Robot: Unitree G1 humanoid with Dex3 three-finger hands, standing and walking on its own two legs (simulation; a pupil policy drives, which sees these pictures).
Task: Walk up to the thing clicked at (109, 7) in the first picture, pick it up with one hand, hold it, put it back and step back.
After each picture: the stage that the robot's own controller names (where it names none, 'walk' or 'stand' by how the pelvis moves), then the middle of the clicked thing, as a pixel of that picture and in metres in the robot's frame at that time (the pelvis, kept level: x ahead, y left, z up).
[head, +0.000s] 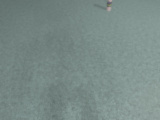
stand; (109, 2) +2.37 -0.39 -0.65
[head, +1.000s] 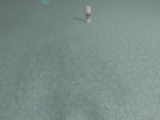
walk; (88, 14) +2.26 +0.07 -0.63
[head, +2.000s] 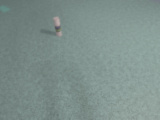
walk; (57, 27) +1.64 +0.39 -0.65
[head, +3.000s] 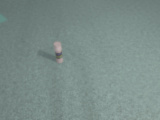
walk; (58, 52) +1.15 +0.31 -0.65
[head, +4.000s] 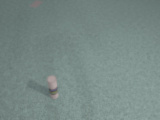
walk; (53, 87) +0.75 +0.24 -0.63
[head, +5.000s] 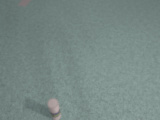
walk; (54, 110) +0.49 +0.19 -0.63
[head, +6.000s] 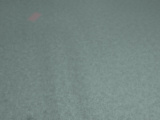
stand; out of the picture +0.40 +0.18 -0.65
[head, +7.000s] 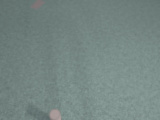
stand; out of the picture +0.42 +0.18 -0.65
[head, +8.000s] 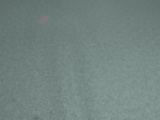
stand; out of the picture +0.41 +0.17 -0.66
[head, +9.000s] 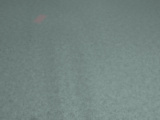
stand; out of the picture +0.40 +0.18 -0.66
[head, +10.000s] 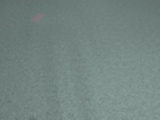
stand; out of the picture +0.39 +0.18 -0.66
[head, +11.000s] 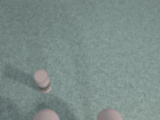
go down; (43, 82) +0.45 +0.18 -0.44
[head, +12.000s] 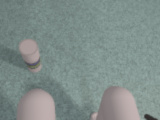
go down; (32, 58) +0.49 +0.20 -0.28
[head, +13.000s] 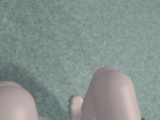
close in; out of the picture +0.47 +0.23 -0.18
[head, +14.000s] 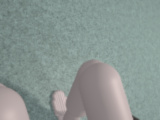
close; out of the picture +0.47 +0.26 -0.17
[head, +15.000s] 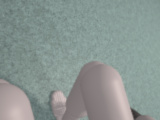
lift; out of the picture +0.44 +0.25 -0.17
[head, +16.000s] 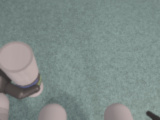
lift; (26, 75) +0.34 +0.18 +0.02
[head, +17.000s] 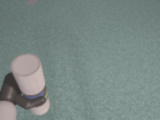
hold; (34, 89) +0.31 +0.17 +0.04
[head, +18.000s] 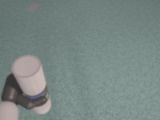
hold; (35, 89) +0.31 +0.16 +0.05
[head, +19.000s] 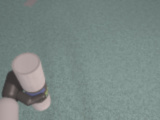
crouch; (35, 86) +0.33 +0.16 +0.03
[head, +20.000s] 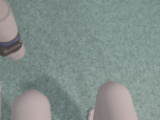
crouch; (6, 35) +0.48 +0.19 -0.04
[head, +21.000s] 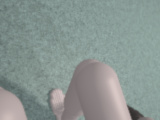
lower; out of the picture +0.46 +0.27 -0.17
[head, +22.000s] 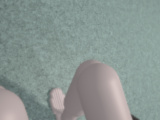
lower; out of the picture +0.47 +0.27 -0.17
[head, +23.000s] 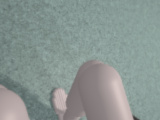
lower; out of the picture +0.46 +0.27 -0.17
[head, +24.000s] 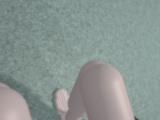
lower; out of the picture +0.46 +0.27 -0.16
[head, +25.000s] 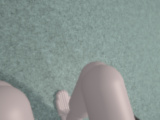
draw back; out of the picture +0.45 +0.24 -0.16
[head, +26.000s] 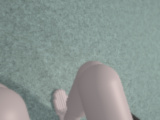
withdraw; out of the picture +0.45 +0.25 -0.17
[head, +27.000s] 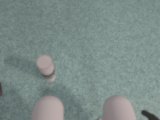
walk; (47, 70) +0.47 +0.17 -0.36
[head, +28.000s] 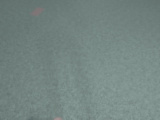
stand; out of the picture +0.40 +0.15 -0.60
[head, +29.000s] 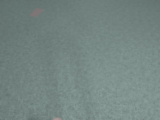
stand; out of the picture +0.41 +0.16 -0.60
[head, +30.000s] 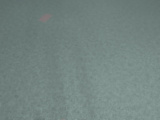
stand; out of the picture +0.42 +0.14 -0.64
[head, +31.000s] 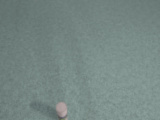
walk; (62, 113) +0.44 +0.12 -0.63
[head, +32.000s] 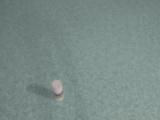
walk; (58, 91) +0.57 +0.18 -0.63
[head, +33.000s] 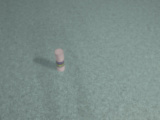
walk; (60, 60) +0.87 +0.20 -0.62
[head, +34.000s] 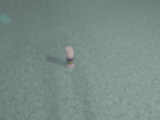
stand; (69, 58) +1.05 +0.16 -0.63
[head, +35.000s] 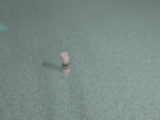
stand; (65, 63) +1.06 +0.19 -0.66
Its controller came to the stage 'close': yes
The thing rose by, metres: 0.69
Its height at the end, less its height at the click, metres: +0.00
